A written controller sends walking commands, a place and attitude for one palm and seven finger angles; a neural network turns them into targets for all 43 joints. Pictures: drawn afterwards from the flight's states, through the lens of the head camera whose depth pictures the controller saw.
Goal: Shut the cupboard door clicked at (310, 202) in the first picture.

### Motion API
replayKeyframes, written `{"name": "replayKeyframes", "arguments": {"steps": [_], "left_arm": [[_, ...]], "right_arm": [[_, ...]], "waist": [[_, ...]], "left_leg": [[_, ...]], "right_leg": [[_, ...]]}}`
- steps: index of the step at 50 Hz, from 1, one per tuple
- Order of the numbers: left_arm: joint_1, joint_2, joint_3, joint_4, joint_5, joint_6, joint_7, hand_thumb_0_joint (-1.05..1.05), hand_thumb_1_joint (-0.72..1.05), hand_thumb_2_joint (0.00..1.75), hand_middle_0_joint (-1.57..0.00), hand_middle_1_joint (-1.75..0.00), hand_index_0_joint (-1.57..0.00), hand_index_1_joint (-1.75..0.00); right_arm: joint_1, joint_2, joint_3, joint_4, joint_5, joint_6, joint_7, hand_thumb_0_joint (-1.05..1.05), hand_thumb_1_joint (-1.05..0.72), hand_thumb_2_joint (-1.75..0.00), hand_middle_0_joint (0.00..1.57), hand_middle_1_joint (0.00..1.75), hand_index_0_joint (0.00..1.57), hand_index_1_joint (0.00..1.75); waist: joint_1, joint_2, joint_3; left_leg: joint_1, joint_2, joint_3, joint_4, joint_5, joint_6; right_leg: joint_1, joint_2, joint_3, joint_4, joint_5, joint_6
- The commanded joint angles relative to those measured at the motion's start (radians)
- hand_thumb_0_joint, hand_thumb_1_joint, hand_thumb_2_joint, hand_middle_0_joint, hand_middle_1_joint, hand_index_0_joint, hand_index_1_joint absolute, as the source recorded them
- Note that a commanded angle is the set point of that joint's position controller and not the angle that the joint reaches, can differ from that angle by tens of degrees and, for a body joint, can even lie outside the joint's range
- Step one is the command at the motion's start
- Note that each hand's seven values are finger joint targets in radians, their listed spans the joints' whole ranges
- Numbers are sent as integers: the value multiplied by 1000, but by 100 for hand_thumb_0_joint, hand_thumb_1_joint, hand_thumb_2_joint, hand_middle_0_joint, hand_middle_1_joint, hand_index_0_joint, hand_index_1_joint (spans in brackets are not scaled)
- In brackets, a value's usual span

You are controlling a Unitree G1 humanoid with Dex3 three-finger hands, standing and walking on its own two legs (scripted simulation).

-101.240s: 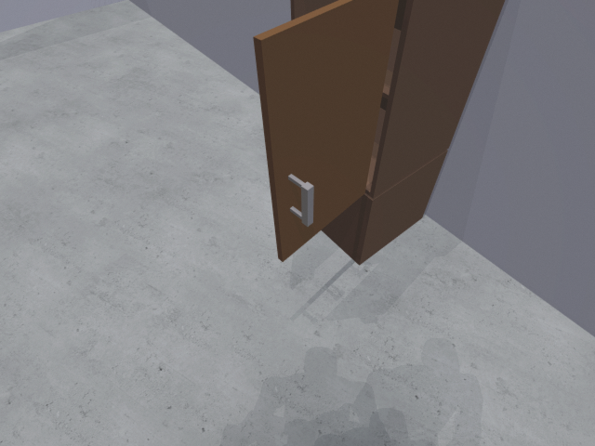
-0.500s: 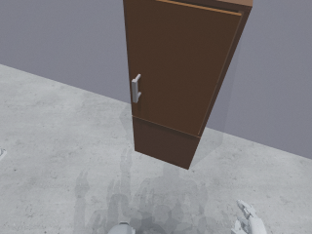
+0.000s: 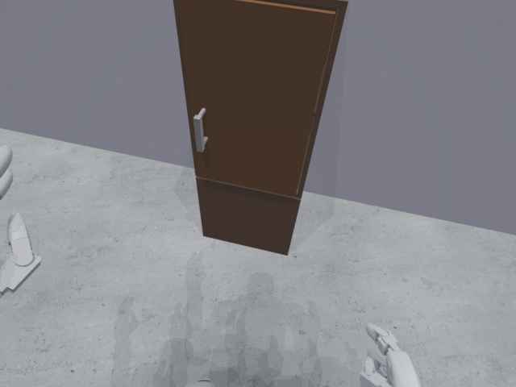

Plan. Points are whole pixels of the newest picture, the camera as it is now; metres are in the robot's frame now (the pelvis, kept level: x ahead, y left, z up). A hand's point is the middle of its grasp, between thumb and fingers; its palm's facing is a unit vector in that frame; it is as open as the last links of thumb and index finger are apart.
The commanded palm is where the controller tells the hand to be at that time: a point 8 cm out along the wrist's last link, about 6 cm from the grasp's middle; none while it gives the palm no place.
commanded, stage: stop stepping back and stand still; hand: left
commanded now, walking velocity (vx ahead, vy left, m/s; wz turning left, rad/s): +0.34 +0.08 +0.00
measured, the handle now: (201, 130) +0.82 +0.22 -0.10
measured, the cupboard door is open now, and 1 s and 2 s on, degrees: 0 0 0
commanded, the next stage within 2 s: let the arm hang, fingers relaxed in 0.48 s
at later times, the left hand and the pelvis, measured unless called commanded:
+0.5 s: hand (27, 279) +0.18 +0.25 +0.18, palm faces +0.46 -0.77 -0.44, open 7.4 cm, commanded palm +0.12 +0.29 +0.18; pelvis -0.02 -0.01 +0.01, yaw +0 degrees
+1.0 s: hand out of the picture -0.04 +0.20 -0.17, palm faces +0.06 -0.98 -0.18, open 7.0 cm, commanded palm none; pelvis -0.02 +0.02 +0.01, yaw +2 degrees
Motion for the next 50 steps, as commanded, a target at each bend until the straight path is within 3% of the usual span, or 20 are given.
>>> {"name": "replayKeyframes", "arguments": {"steps": [1,4,7,8,11,13,15,16,18,20,24,28,29,30,32,33,37,42,45,50], "left_arm": [[-55,173,139,-130,5,-38,54,0,90,90,-20,-30,-20,-30],[-77,175,133,-76,18,-45,50,0,90,90,-20,-30,-20,-30],[-41,161,131,-91,26,-52,46,0,90,90,-20,-30,-20,-30],[-74,182,141,-119,30,-60,45,0,90,90,-20,-30,-20,-30],[-12,160,131,-139,34,-58,45,0,90,90,-20,-30,-20,-30],[27,200,171,-143,35,-59,49,0,90,90,-20,-30,-20,-30],[31,199,175,-136,30,-59,53,0,90,90,-20,-30,-20,-30],[8,190,168,-133,30,-72,56,0,90,90,-20,-30,-20,-30],[-47,203,177,-99,33,-90,59,0,90,90,-20,-30,-20,-30],[-49,176,152,-35,38,-95,56,0,90,90,-20,-30,-20,-30],[-81,155,111,-26,31,-91,53,0,90,90,-20,-30,-20,-30],[-72,165,114,-64,18,-88,38,0,90,90,-20,-30,-20,-30],[-69,-39,-311,641,124,99,-119,0,90,90,-20,-30,-20,-30],[-69,-81,-309,652,95,184,-140,0,90,90,-20,-30,-20,-30],[-134,-118,-336,723,89,209,-141,0,90,90,-20,-30,-20,-30],[-166,-94,-336,784,90,205,-145,0,90,90,-20,-30,-20,-30],[-223,0,-334,1052,94,175,-146,0,90,90,-20,-30,-20,-30],[-254,-67,-373,1321,79,183,-133,0,90,90,-20,-30,-20,-30],[-223,-108,-366,1433,80,188,-131,0,90,90,-20,-30,-20,-30],[-197,-118,-380,1564,77,188,-133,0,90,90,-20,-30,-20,-30]], "right_arm": [[-48,-156,-58,-122,15,-36,-36,0,-90,-90,20,30,20,30],[-45,-200,-77,-127,21,-56,-58,0,-90,-90,20,30,20,30],[-44,-192,-66,-122,10,-56,-65,0,-90,-90,20,30,20,30],[-58,-191,-71,-125,6,-63,-68,0,-90,-90,20,30,20,30],[-40,-190,-79,-119,-3,-69,-56,0,-90,-90,20,30,20,30],[-37,-187,-87,-120,-9,-60,-47,0,-90,-90,20,30,20,30],[-26,-168,-97,-114,-1,-44,-34,0,-90,-90,20,30,20,30],[-9,-171,-101,-107,2,-46,-27,0,-90,-90,20,30,20,30],[-3,-175,-92,-94,0,-47,-25,0,-90,-90,20,30,20,30],[-8,-156,-82,-89,2,-47,-32,0,-90,-90,20,30,20,30],[-31,-155,-83,-89,8,-64,-42,0,-90,-90,20,30,20,30],[-39,-183,-99,-113,30,-68,-43,0,-90,-90,20,30,20,30],[-87,-342,-117,71,3,-81,51,0,-90,-90,20,30,20,30],[-37,-290,-114,47,15,-13,49,0,-90,-90,20,30,20,30],[-43,-283,-92,47,-1,30,42,0,-90,-90,20,30,20,30],[-57,-281,-84,49,-8,43,40,0,-90,-90,20,30,20,30],[-81,-248,-72,93,-11,72,42,0,-90,-90,20,30,20,30],[-58,-190,-53,225,-13,98,36,0,-90,-90,20,30,20,30],[-41,-164,-55,284,-12,106,24,0,-90,-90,20,30,20,30],[23,-160,-60,374,-3,108,15,0,-90,-90,20,30,20,30]], "waist": [[-45,14,-19],[-36,64,37],[-39,267,56],[-32,259,57],[-30,188,-10],[-31,103,-43],[-15,-139,6],[-25,-126,28],[-35,-34,28],[-32,-52,32],[-20,-24,51],[-12,5,-34],[-43,87,-9],[-24,113,-62],[-2,60,-36],[9,-44,-12],[-7,-253,-62],[-21,103,-63],[-14,195,-17],[-17,113,27]], "left_leg": [[236,-4,-48,-134,-3,23],[234,58,-146,-284,-56,67],[106,173,-373,-571,-538,97],[61,183,-381,-591,-549,109],[43,108,-215,-485,-398,79],[14,24,-118,-283,-298,52],[-78,-46,-39,126,-129,22],[-125,-33,-57,242,-125,17],[-126,2,-88,236,-118,16],[-13,9,-49,96,-71,26],[246,-29,14,-174,15,46],[352,58,-75,-228,234,67],[284,82,-102,-84,611,69],[304,93,-98,-126,716,85],[198,169,-197,-210,561,137],[173,164,-220,-232,487,141],[241,-2,-85,-108,278,48],[361,31,-100,-223,316,46],[336,38,-114,-271,204,49],[345,50,-130,-329,137,53]], "right_leg": [[-161,-201,159,-197,-41,-72],[-141,-82,96,-98,-33,-13],[-99,19,-46,126,-115,22],[-51,19,-47,145,-93,20],[100,5,-60,-26,-63,2],[111,-90,79,-131,-138,-54],[9,-333,473,-341,-375,-183],[13,-379,491,-344,-267,-214],[23,-355,376,-280,-68,-198],[-27,-303,259,-243,30,-155],[-129,-224,171,-203,-23,-75],[-65,-114,104,-87,222,19],[-141,-154,-6,128,485,26],[-83,-119,-3,154,392,33],[-86,-73,-32,190,5,29],[-63,-70,-21,148,-1,25],[-19,-195,121,-67,479,-34],[-22,-144,73,-107,262,-6],[0,-131,63,-176,167,-12],[8,-128,42,-223,133,-13]]}}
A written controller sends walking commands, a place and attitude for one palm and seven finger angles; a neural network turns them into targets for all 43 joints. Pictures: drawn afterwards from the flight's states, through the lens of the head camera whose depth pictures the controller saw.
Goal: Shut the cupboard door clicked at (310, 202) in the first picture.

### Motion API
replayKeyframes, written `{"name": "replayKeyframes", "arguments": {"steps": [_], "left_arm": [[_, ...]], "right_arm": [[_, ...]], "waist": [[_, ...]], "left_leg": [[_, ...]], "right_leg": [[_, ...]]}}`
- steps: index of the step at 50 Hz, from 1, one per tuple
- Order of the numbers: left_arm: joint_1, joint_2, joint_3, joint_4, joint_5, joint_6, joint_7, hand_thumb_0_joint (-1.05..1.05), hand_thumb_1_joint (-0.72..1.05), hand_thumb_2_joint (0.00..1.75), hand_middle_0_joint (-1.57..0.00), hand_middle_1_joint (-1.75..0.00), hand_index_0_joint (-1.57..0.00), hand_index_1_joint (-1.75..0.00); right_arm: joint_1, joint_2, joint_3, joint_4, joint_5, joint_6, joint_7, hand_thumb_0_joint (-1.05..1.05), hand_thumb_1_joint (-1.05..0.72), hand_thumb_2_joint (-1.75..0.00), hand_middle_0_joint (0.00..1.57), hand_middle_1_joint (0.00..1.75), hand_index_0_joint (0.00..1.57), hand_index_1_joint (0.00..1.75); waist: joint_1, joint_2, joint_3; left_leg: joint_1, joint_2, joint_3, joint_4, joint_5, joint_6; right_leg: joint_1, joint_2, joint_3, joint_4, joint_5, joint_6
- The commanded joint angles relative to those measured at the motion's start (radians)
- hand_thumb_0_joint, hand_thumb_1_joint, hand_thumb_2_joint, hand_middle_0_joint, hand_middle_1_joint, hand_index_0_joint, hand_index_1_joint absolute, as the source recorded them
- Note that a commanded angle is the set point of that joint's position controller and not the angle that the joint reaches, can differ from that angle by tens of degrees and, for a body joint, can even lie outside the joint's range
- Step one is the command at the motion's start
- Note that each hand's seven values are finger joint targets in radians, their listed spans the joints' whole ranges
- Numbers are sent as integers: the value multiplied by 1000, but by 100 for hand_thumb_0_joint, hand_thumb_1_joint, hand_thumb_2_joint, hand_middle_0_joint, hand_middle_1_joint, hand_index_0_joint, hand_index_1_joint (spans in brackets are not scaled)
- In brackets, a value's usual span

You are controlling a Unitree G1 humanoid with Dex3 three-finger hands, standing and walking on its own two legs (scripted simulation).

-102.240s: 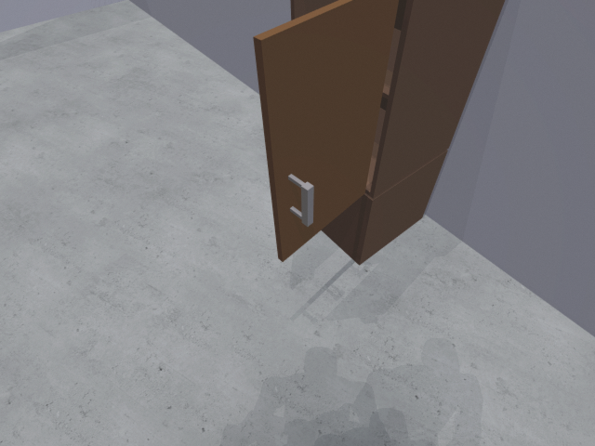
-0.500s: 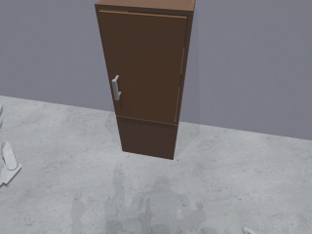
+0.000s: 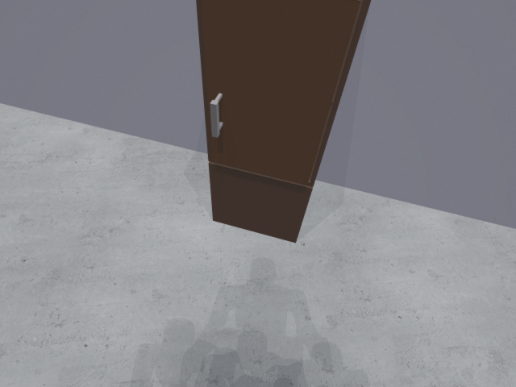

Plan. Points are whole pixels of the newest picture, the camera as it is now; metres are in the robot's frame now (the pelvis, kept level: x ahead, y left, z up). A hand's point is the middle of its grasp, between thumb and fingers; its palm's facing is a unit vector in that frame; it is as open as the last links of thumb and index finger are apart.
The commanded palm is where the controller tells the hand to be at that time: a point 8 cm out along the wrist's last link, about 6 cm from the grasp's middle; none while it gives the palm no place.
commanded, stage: let the arm hang, fingers relaxed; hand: left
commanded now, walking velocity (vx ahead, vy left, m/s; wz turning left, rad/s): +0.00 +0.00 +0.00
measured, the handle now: (217, 115) +0.85 +0.18 -0.11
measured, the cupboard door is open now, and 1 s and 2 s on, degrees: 0 0 0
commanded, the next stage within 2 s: look to check the result in 0.68 s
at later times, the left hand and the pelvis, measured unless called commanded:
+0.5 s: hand out of the picture +0.00 +0.20 -0.17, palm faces -0.01 -0.98 -0.22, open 7.3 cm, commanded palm none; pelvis -0.01 +0.02 +0.00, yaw -2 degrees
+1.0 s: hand out of the picture +0.00 +0.19 -0.17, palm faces -0.01 -0.98 -0.22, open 7.3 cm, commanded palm none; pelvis +0.00 +0.00 +0.01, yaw -2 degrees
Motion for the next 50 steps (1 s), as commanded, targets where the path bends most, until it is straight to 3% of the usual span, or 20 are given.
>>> {"name": "replayKeyframes", "arguments": {"steps": [1,8,19,31,40,50], "left_arm": [[11,102,16,13,1,-35,3,0,90,90,-20,-30,-20,-30],[47,104,14,85,1,-36,9,0,90,90,-20,-30,-20,-30],[51,89,21,96,6,-28,15,0,90,90,-20,-30,-20,-30],[18,87,24,75,6,-38,15,0,90,90,-20,-30,-20,-30],[3,99,25,76,4,-47,16,0,90,90,-20,-30,-20,-30],[-8,107,20,85,2,-48,16,0,90,90,-20,-30,-20,-30]], "right_arm": [[25,-136,-38,-7,10,-30,-13,0,-90,-90,20,30,20,30],[77,-142,-45,55,14,-29,-16,0,-90,-90,20,30,20,30],[105,-116,-51,86,9,-30,-14,0,-90,-90,20,30,20,30],[99,-105,-51,79,9,-35,-13,0,-90,-90,20,30,20,30],[79,-115,-50,79,11,-39,-15,0,-90,-90,20,30,20,30],[52,-130,-48,83,11,-33,-15,0,-90,-90,20,30,20,30]], "waist": [[-23,104,-54],[-19,20,-6],[-14,49,53],[-23,42,41],[-27,30,3],[-28,33,13]], "left_leg": [[125,83,-86,-126,36,26],[122,83,-83,-167,-38,31],[57,83,-100,-227,-164,30],[93,74,-74,-193,-72,24],[145,80,-60,-149,74,25],[157,80,-57,-146,63,19]], "right_leg": [[-60,-99,107,-137,68,-30],[-79,-98,98,-151,8,-30],[-100,-91,94,-121,-26,-26],[-115,-97,115,-135,8,-26],[-85,-107,119,-151,89,-28],[-86,-108,126,-174,76,-31]]}}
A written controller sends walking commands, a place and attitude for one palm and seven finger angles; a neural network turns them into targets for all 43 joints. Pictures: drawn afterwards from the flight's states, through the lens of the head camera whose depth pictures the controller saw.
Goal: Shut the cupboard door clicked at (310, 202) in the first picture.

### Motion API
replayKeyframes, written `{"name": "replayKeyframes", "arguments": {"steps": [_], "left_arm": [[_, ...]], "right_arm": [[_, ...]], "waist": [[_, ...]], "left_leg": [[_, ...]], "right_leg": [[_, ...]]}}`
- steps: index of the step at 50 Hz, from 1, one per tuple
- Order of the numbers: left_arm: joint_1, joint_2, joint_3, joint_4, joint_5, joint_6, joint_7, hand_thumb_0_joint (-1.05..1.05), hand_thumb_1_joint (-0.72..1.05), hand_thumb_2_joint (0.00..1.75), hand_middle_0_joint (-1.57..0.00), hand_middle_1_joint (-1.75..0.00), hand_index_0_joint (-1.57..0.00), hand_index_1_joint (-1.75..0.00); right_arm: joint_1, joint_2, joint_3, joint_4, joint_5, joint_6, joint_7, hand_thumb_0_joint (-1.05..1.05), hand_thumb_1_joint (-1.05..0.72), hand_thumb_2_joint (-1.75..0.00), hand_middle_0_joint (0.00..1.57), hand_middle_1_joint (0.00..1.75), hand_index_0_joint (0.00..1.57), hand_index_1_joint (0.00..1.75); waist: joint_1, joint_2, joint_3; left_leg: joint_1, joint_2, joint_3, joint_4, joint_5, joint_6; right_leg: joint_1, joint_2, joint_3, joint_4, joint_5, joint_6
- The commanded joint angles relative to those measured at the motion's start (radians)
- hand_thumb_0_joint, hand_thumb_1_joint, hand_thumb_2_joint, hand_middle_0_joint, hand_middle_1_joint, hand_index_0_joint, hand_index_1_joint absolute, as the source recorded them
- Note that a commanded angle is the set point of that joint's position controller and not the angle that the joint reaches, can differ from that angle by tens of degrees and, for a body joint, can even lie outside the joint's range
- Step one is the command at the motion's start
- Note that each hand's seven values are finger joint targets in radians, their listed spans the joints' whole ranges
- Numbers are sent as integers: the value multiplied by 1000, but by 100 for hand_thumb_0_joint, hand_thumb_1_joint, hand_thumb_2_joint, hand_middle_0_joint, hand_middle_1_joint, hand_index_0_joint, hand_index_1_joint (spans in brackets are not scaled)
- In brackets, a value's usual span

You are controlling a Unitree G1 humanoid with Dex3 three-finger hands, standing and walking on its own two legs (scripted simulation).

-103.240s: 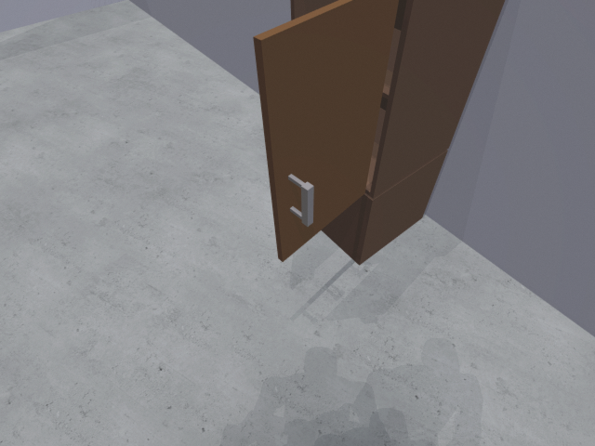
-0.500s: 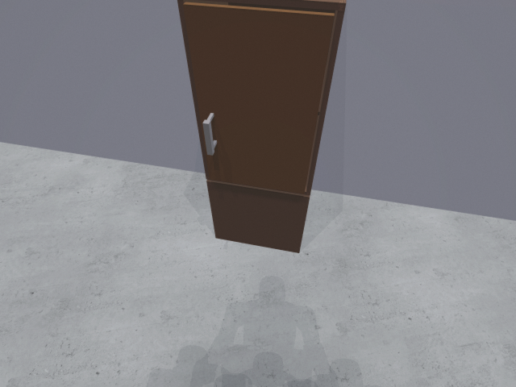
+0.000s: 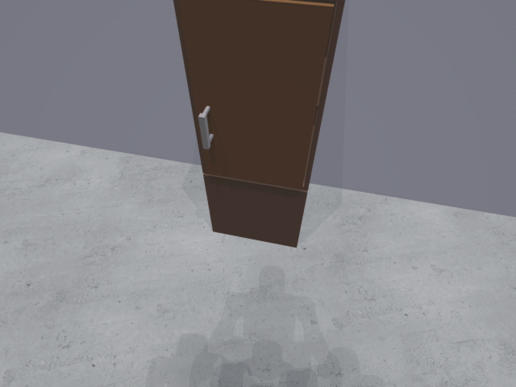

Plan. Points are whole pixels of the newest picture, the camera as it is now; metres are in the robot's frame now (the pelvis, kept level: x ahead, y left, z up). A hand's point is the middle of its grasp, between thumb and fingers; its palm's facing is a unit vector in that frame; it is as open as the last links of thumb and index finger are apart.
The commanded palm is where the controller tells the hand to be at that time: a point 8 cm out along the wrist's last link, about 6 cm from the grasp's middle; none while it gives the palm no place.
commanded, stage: look to check the result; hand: left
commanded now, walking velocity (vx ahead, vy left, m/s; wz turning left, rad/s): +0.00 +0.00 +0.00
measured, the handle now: (206, 127) +0.84 +0.20 -0.12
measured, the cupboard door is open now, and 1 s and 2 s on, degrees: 0 0 0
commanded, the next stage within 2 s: stand and wait in 0.28 s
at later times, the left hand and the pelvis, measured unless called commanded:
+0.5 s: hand out of the picture +0.03 +0.19 -0.17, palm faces +0.01 -0.97 -0.24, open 7.3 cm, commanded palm none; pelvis +0.01 +0.00 +0.00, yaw +0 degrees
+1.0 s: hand out of the picture +0.04 +0.19 -0.17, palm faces +0.00 -0.97 -0.24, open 7.3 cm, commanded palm none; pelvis +0.03 +0.00 +0.00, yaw +0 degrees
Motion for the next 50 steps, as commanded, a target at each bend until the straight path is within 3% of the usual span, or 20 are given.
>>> {"name": "replayKeyframes", "arguments": {"steps": [1,30,38,50], "left_arm": [[39,137,24,-31,2,-12,7,0,90,90,-20,-30,-20,-30],[1,169,28,-41,2,-14,6,0,90,90,-20,-30,-20,-30],[12,174,30,-41,2,-19,8,0,90,90,-20,-30,-20,-30],[21,158,25,-34,1,-14,9,0,90,90,-20,-30,-20,-30]], "right_arm": [[26,-127,-19,-36,3,-15,-4,0,-90,-90,20,30,20,30],[-10,-154,-15,-35,3,-21,-4,0,-90,-90,20,30,20,30],[-9,-163,-17,-37,6,-23,-7,0,-90,-90,20,30,20,30],[0,-148,-12,-31,4,-21,-8,0,-90,-90,20,30,20,30]], "waist": [[-2,-9,14],[3,-11,1],[3,-20,-33],[3,-13,-9]], "left_leg": [[87,83,-87,-53,37,19],[110,93,-84,-63,112,16],[138,95,-79,-50,162,19],[132,93,-77,-57,148,17]], "right_leg": [[-124,-106,94,-111,58,-32],[-69,-111,91,-118,157,-28],[-48,-113,90,-113,229,-30],[-50,-114,86,-119,202,-26]]}}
